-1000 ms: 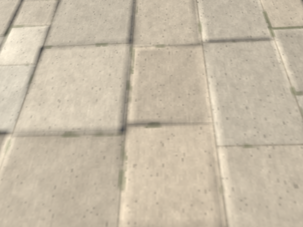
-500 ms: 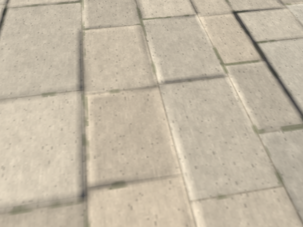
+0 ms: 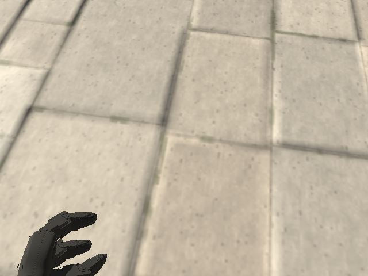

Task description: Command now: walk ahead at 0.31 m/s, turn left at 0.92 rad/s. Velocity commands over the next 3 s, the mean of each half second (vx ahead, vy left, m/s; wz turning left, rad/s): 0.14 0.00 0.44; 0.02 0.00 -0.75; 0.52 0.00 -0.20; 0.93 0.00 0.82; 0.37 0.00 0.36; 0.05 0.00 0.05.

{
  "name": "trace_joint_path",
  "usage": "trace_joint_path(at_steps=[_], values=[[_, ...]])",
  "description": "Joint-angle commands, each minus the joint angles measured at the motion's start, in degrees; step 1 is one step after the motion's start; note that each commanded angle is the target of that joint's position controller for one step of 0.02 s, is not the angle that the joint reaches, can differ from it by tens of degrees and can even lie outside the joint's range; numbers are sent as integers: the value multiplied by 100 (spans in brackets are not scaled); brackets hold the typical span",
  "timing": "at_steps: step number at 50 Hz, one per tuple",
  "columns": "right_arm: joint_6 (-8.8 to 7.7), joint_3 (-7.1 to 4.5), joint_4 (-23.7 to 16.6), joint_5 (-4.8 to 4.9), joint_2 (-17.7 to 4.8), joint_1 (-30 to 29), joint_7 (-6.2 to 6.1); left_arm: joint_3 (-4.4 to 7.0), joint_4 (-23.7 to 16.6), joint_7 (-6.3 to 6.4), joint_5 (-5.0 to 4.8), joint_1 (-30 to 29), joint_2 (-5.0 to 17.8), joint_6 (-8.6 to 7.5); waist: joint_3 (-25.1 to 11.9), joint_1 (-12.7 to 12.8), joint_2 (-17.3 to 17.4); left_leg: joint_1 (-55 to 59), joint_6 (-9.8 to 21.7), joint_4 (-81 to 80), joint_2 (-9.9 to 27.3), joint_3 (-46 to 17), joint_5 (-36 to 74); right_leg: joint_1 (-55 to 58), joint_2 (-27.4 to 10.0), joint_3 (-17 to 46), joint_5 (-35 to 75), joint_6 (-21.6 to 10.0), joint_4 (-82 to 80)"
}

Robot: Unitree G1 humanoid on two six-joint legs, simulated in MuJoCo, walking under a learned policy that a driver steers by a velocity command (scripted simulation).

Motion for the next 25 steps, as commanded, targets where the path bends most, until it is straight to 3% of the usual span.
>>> trace_joint_path(at_steps=[1, 3, 6, 10, 12, 13, 14, 15, 16, 17, 18, 20, 22, 25], values=[[116, -188, -637, 20, -535, 293, -15, 258, 77, 80, -23, 761, 578, 120, -1293, 373, -678, -1594, -185, -50, 881, 217, 197, 2495, -1779, 1224, 2827, -1367, -868], [199, -91, -838, -14, -173, 22, -27, 330, 243, 69, -71, 324, 679, 69, -803, 247, -843, -1231, -203, -945, 1042, 440, 289, 1489, -1863, 719, 2749, -1427, -1439], [229, -141, -834, -90, -319, -13, 84, 459, 362, 63, -165, -110, 983, 39, -1131, 118, -682, -317, 47, -2296, 1093, 539, 1876, 1290, -1799, -36, 2319, -1290, -1524], [359, -289, -941, -76, -691, -410, 260, 535, 523, -16, -347, -164, 1147, 69, -996, 188, -552, 224, 366, -3298, 859, 868, 2490, 1434, -1745, -680, 1388, -951, -1113], [319, -335, -1070, -143, -720, -589, 261, 541, 693, -56, -458, 138, 1206, 108, -861, 170, -196, 757, 605, -4040, 538, 994, 2511, 1243, -1666, -708, 1100, -785, -528], [274, -403, -1024, -209, -839, -396, 199, 491, 806, -100, -453, 358, 1090, 126, -956, 74, 142, 1339, 790, -4386, 316, 996, 2763, 1072, -1430, -813, 1018, -599, 157], [230, -533, -1054, -248, -1403, -143, 76, 380, 870, -156, -235, 809, 870, 163, -1161, 69, 1438, 2168, 1118, -4830, 1098, -47, 5529, 429, -898, -1153, -519, -146, 1605], [172, -397, -1411, -426, -1609, -527, -3, 204, 791, -145, -13, 1259, 599, 270, -1803, 444, 2251, 2519, 2365, -5175, 2825, -2083, 6322, -492, -250, -695, -3738, 275, 3449], [82, -209, -1405, -397, -1029, -603, 78, 305, 970, -118, -218, 1034, 1057, 419, -2239, 90, 1097, 2002, 2471, -5415, 2724, -1796, 5301, -202, -415, 126, -3466, 288, 3890], [8, -117, -1207, -366, -834, -687, 125, 296, 965, -102, -351, 918, 1037, 504, -1816, 183, 932, 1685, 2163, -5526, 2375, -1171, 4346, -260, -515, 175, -3211, 238, 3782], [-29, -98, -1041, -311, -757, -875, 139, 281, 1049, -46, -329, 939, 953, 551, -1517, 279, 737, 1559, 1814, -5600, 2080, -788, 3529, -322, -586, 239, -2971, 231, 3532], [-62, -25, -936, -401, -643, -1343, 82, 310, 1227, 37, -264, 1109, 1007, 643, -1251, 475, 720, 862, 1570, -5666, 1859, -26, 3680, 272, -530, 304, -2382, 368, 3306], [-58, -109, -920, -434, -809, -1539, -20, 368, 1220, 77, -294, 1229, 1112, 666, -1220, 530, 667, 925, 1656, -5668, 1895, 277, 3968, 258, -426, 105, -2128, 461, 3218], [1, -149, -810, -386, -731, -1546, -147, 315, 1083, 81, -305, 1099, 858, 724, -1184, 423, 455, 1187, 1766, -5750, 2094, 429, 3555, 96, -556, 29, -1936, 463, 2780]])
